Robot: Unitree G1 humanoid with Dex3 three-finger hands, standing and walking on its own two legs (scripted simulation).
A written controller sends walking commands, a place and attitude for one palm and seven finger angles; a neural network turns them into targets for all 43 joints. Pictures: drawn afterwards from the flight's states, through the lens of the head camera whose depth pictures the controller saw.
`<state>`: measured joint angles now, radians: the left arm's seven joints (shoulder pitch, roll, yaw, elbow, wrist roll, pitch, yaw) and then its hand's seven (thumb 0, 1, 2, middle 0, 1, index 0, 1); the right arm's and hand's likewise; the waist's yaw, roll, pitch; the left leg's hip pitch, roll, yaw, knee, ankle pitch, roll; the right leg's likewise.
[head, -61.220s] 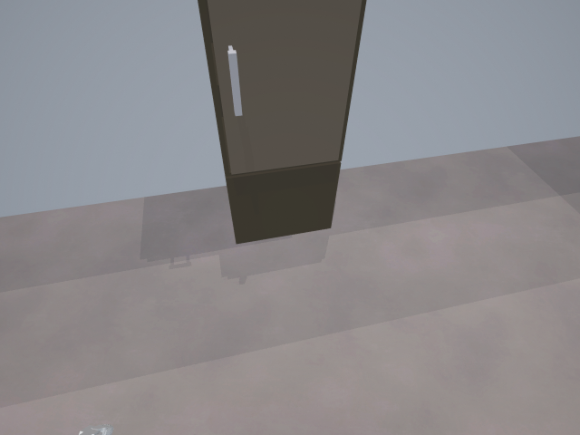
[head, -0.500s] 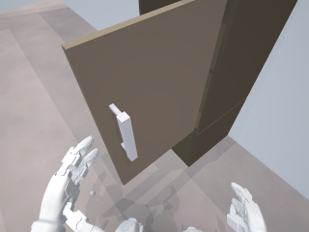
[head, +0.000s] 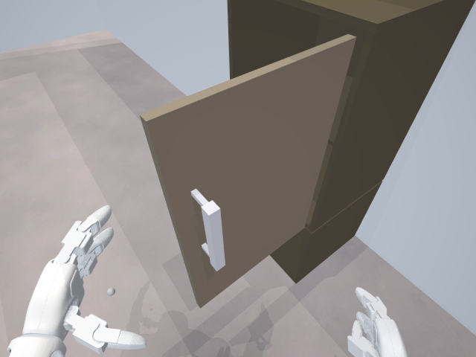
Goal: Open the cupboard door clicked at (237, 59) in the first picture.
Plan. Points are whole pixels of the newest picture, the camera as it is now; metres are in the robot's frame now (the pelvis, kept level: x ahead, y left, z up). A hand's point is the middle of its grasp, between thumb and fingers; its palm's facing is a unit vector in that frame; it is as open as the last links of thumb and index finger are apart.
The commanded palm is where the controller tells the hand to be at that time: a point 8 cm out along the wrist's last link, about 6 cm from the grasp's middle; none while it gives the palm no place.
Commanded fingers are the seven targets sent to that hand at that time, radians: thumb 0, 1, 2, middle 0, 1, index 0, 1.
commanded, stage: draw the hand back to the body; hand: left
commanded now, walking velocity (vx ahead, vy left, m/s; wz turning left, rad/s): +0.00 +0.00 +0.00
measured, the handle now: (208, 232) +0.32 +0.09 +0.05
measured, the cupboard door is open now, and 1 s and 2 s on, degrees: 92 92 92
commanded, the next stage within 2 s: step back with the hand held close in 0.98 s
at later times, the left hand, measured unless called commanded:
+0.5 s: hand (53, 232) +0.22 +0.26 +0.17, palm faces +0.38 -0.83 -0.42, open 10.3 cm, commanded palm +0.17 +0.30 +0.20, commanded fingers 0.00 0.76 0.84 -0.19 -0.30 -0.19 -0.30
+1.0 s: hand (48, 226) +0.22 +0.26 +0.19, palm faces +0.42 -0.81 -0.41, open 7.4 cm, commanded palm +0.17 +0.29 +0.21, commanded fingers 0.00 0.90 0.90 -0.20 -0.30 -0.20 -0.30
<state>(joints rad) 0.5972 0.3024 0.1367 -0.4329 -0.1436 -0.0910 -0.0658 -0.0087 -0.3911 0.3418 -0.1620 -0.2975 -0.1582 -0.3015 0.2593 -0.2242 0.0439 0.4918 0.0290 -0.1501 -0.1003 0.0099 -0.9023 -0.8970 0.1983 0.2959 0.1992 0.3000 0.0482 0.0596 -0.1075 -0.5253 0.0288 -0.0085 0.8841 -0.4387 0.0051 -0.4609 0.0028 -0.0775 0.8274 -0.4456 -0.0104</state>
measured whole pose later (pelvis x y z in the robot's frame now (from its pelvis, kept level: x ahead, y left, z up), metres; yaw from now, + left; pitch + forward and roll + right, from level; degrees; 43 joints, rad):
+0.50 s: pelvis +0.03 +0.01 +0.04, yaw -1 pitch -2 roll -1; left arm 0.51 0.34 0.27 -0.42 -0.04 -0.04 0.12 0.01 0.42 0.69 -0.20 -0.30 -0.19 -0.30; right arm 0.20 -0.22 0.05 0.61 -0.01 -0.12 -0.08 0.01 -0.90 -0.90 0.20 0.30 0.20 0.30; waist 0.07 0.05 0.00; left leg -0.15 0.00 0.04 0.49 -0.30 0.03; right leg -0.10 -0.02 -0.03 0.44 -0.29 0.01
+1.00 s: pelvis +0.02 +0.00 +0.04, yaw -2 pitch -4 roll -1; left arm 0.47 0.34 0.33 -0.39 -0.05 -0.06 0.11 0.02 0.89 0.89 -0.21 -0.30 -0.21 -0.30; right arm 0.19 -0.23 0.02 0.65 -0.01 -0.11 -0.07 0.01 -0.90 -0.90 0.20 0.30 0.20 0.30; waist 0.07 0.06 0.03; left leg -0.09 0.02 0.04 0.42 -0.26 0.01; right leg -0.04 0.01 -0.03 0.37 -0.25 -0.01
